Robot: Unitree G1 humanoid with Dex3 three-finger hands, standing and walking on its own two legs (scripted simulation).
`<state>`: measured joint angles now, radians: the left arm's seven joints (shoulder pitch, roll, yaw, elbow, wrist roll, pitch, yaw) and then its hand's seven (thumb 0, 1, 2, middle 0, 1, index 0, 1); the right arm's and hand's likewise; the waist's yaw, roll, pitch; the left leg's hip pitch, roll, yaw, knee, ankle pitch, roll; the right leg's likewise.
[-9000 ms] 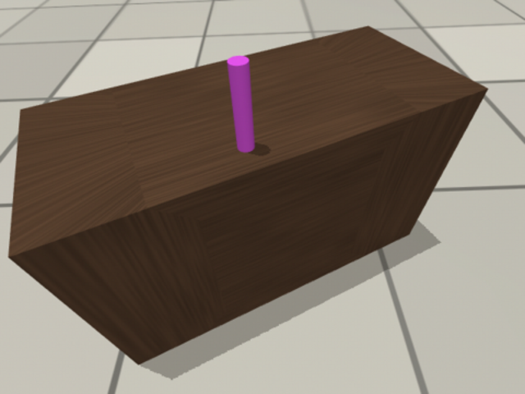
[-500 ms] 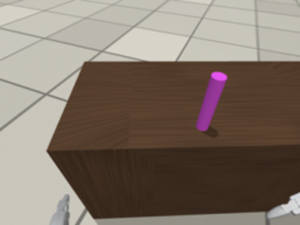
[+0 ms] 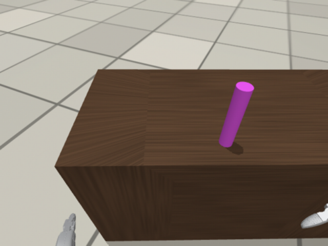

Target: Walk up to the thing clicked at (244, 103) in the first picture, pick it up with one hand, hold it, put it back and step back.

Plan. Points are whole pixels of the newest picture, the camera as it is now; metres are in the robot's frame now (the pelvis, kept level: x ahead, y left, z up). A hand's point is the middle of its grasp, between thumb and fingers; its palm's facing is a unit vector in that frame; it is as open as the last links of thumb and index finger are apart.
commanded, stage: go down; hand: right
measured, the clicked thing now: (233, 118) +0.44 -0.19 +0.08
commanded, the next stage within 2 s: none
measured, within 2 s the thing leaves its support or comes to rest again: neither
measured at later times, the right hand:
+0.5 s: hand (324, 146) +0.28 -0.32 +0.15, palm faces +0.18 +0.97 -0.14, open 17.5 cm
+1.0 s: hand out of the picture +0.31 -0.35 +0.15, palm faces +0.13 +0.99 -0.01, open 17.5 cm
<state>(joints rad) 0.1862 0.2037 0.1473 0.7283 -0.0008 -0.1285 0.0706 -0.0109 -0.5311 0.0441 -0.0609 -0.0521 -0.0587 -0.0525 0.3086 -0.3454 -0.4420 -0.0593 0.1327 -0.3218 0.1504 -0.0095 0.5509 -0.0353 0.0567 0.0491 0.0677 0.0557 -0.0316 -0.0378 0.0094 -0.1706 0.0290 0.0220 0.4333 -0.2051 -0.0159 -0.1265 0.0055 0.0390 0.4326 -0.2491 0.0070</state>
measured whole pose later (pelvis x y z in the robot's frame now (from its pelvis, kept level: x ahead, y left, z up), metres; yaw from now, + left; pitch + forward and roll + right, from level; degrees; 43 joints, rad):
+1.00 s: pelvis +0.00 +0.00 +0.00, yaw +0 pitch +2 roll +1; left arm 0.18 0.23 -0.03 0.76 -0.02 -0.21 0.23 -0.01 -0.53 0.05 -0.06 -0.05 -0.06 -0.05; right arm -0.33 -0.65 -0.57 0.70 0.31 -0.06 0.58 -0.01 0.55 -0.04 0.05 0.05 0.05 0.05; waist 0.00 0.00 -0.07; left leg -0.30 0.02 0.03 0.47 -0.21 -0.01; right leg -0.27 0.00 0.05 0.51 -0.28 0.01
